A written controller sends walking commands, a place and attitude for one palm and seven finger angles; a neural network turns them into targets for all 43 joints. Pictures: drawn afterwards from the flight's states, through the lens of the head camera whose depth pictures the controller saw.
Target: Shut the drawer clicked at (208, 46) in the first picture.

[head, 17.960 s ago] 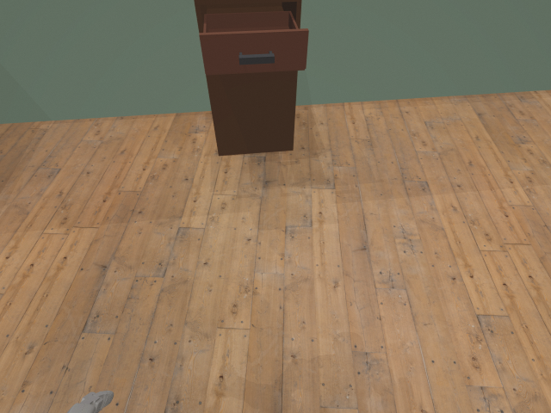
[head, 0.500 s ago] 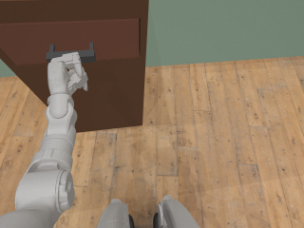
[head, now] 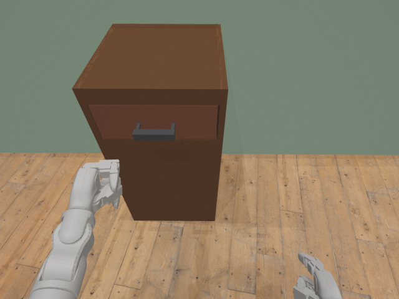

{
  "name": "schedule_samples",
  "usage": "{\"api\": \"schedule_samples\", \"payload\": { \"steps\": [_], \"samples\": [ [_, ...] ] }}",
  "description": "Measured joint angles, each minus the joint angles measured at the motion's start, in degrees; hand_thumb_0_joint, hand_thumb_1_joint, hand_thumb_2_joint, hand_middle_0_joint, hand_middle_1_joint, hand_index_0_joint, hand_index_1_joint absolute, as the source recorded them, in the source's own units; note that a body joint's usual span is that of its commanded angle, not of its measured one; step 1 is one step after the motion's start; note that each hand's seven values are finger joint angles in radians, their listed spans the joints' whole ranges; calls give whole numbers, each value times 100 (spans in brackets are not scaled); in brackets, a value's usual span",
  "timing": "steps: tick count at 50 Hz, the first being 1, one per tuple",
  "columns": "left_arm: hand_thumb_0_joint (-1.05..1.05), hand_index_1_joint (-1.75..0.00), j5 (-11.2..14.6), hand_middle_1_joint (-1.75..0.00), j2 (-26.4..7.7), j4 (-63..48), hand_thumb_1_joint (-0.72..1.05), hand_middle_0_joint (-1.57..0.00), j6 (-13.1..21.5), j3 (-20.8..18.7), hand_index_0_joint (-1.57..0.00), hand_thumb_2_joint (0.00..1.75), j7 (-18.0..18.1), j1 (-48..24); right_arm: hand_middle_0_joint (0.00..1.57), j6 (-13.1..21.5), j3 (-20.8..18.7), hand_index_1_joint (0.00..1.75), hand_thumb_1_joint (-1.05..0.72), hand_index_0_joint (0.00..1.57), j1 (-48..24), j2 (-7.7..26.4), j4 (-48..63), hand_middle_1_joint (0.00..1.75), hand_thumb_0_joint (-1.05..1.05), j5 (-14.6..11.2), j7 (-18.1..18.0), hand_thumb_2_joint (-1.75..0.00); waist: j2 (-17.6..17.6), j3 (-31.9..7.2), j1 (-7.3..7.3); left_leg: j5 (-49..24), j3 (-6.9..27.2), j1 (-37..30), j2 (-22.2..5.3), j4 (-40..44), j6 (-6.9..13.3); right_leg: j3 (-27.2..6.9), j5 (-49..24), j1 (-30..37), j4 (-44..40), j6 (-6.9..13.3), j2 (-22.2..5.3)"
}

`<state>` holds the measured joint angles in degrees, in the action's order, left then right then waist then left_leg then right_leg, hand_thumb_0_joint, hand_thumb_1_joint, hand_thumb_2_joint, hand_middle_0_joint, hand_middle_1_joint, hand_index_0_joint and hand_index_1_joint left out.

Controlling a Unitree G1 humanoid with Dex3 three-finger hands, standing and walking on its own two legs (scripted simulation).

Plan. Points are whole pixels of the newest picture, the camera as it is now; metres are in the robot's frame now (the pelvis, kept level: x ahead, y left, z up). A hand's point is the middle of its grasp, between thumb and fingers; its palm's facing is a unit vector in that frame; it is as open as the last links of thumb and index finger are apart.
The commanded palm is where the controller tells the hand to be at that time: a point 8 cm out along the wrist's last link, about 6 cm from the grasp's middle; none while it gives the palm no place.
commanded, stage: draw the hand back to the body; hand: left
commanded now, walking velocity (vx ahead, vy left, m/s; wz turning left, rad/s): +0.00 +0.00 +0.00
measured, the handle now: (155, 130) +0.60 +0.17 -0.04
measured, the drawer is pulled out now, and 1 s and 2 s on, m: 0.00 0.00 0.00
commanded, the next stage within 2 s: step back with the hand held close in 0.74 s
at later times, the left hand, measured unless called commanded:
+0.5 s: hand (21, 220) +0.19 +0.25 +0.18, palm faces +0.36 -0.86 -0.36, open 3.3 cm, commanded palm +0.14 +0.29 +0.19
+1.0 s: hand out of the picture +0.18 +0.25 +0.21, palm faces +0.41 -0.80 -0.44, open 3.3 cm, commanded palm +0.12 +0.29 +0.20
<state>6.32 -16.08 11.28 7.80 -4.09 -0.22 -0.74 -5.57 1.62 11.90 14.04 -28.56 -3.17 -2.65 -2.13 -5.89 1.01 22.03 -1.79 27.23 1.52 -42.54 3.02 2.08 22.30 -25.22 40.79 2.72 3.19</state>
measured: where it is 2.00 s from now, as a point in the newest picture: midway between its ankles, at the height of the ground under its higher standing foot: outside the picture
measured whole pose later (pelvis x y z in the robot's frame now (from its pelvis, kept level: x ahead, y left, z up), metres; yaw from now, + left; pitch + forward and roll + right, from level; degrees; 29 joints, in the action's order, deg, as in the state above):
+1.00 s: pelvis +0.00 +0.00 +0.03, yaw +1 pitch -2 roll -1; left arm 4.0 -21.0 -27.7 9.4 -20.4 5.8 30.6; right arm 2.1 1.4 10.8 13.4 -34.1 0.3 -2.8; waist -4.3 -0.3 -1.3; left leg 14.1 -0.6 9.4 1.7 -25.7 3.2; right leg 2.3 12.7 -5.5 20.2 2.3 3.5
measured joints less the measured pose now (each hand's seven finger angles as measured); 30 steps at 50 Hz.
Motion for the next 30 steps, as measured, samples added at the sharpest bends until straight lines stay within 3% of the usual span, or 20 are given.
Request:
{"api": "schedule_samples", "payload": {
  "steps": [6, 12, 18, 30],
  "samples": [
    [2, -160, -99, -160, -168, -668, 90, -140, -394, -78, -140, 90, 384, 375, 20, 102, 171, 30, -91, 20, -178, -70, -70, 30, 1, 12, -183, -90, -48, 296, -168, -360, 38, -820, 51, 721, 27, 3, -364, 848, -753, -27, -35],
    [2, -160, -119, -160, -127, -1544, 90, -140, -534, -171, -140, 90, 476, 1047, 20, 308, 264, 30, -91, 20, -199, -87, -215, 30, 1, 94, -160, -90, -132, 478, -260, -627, 45, -1475, 111, 1329, 62, -20, -630, 1506, -1360, -67, -82],
    [2, -160, -134, -160, -184, -2495, 90, -140, -545, -357, -140, 90, 454, 1928, 20, 485, 259, 30, -90, 20, -125, -117, -377, 30, 1, 201, -108, -90, -153, 560, -321, -772, 40, -1919, 141, 1726, 80, -47, -775, 1947, -1754, -89, -103],
    [2, -160, -121, -160, -469, -3951, 90, -140, -358, -1258, -140, 90, 530, 3154, 20, 839, 84, 30, -90, 20, 3, -32, -566, 30, 2, 262, -9, -90, -248, 536, -462, -796, 75, -2155, 128, 1854, 73, -26, -858, 2245, -2006, -93, -84]
  ]
}}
